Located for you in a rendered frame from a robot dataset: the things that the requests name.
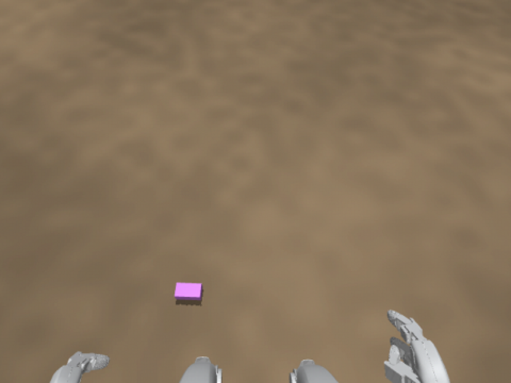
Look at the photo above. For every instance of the small box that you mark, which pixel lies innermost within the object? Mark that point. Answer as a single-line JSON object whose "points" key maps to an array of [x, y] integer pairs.
{"points": [[188, 291]]}

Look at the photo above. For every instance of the left robot hand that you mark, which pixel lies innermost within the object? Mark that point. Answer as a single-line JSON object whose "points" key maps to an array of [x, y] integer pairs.
{"points": [[78, 364]]}

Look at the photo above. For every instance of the right robot hand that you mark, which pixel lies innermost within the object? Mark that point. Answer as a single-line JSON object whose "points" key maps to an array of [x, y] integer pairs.
{"points": [[422, 361]]}

